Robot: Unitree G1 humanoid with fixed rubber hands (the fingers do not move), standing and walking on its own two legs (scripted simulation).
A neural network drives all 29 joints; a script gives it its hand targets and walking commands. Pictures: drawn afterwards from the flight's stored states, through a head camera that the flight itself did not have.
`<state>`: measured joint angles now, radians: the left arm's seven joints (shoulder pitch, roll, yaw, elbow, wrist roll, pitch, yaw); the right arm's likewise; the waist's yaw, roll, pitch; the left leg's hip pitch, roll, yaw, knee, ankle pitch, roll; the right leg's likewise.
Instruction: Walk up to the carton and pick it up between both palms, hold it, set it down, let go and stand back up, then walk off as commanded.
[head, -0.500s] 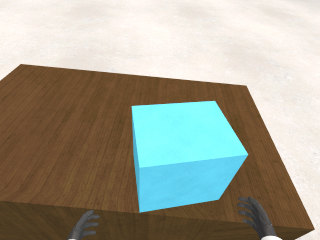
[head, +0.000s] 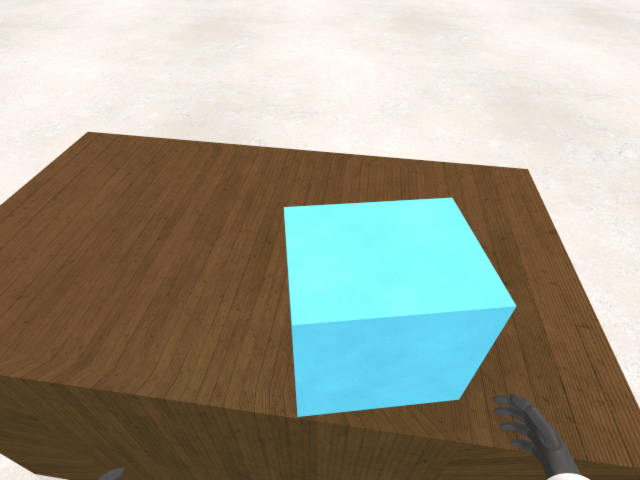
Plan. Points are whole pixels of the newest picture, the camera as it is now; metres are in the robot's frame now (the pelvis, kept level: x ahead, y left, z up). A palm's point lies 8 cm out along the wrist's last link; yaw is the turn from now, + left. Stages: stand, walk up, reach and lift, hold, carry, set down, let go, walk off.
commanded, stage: stand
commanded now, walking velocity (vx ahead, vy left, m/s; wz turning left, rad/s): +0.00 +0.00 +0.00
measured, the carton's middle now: (374, 307) +0.38 -0.05 +0.02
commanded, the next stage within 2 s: walk off in 0.82 s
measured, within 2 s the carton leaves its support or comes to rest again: neither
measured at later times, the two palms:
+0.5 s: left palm out of the picture +0.11 +0.30 -0.10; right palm (553, 459) +0.20 -0.26 -0.02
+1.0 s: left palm out of the picture +0.10 +0.31 -0.10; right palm (555, 457) +0.20 -0.27 -0.02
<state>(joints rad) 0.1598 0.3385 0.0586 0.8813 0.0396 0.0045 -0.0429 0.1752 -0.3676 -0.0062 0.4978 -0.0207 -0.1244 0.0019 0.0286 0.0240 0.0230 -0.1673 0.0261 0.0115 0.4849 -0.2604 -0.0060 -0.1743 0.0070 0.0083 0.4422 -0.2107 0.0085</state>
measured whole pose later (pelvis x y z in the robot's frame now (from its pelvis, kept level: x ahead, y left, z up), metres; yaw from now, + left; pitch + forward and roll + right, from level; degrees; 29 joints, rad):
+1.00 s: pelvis +0.00 +0.01 +0.00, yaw -1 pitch -3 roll +0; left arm 0.11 0.35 0.03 1.04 0.02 -0.01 -0.04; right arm 0.08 -0.38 0.00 0.63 -0.01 -0.13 0.00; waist 0.02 0.01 0.01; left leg -0.13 0.01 0.04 0.40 -0.22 0.01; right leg -0.16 -0.01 0.04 0.39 -0.18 0.03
